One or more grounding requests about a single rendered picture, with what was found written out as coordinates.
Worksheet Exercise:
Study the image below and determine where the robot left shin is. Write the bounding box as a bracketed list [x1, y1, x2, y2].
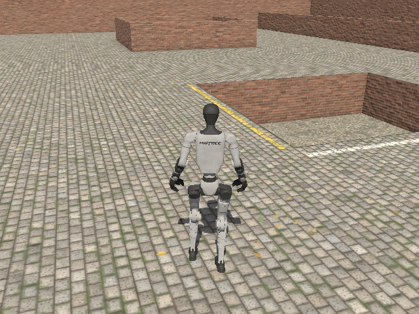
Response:
[189, 210, 198, 252]

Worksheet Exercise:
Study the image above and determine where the left robot hand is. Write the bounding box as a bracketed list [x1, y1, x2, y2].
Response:
[169, 178, 184, 192]

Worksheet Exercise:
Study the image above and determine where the left robot upper arm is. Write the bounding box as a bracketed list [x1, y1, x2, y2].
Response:
[178, 131, 197, 167]

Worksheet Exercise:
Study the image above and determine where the robot shin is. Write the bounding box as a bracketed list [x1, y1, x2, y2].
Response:
[217, 219, 227, 264]
[189, 210, 198, 252]

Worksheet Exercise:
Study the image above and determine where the robot right shin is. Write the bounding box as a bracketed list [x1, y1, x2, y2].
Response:
[217, 219, 227, 264]

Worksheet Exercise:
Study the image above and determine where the right robot upper arm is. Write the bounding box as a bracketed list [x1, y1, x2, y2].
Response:
[224, 132, 241, 168]

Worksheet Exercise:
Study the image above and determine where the right robot forearm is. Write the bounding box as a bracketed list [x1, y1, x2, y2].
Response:
[235, 158, 246, 182]

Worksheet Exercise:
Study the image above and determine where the left robot forearm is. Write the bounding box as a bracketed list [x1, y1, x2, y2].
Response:
[171, 157, 184, 181]

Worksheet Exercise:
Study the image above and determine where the right robot hand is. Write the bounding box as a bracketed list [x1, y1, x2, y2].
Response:
[232, 179, 247, 192]

